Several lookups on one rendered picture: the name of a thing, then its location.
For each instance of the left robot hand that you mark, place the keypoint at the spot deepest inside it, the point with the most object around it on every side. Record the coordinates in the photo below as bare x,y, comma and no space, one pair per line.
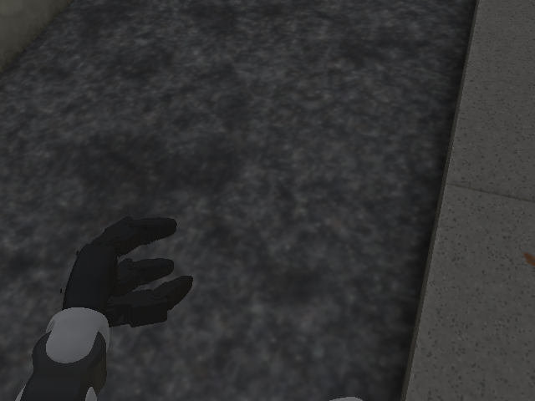
97,282

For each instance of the robot left forearm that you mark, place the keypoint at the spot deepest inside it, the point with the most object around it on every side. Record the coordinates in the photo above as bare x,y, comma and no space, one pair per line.
69,361

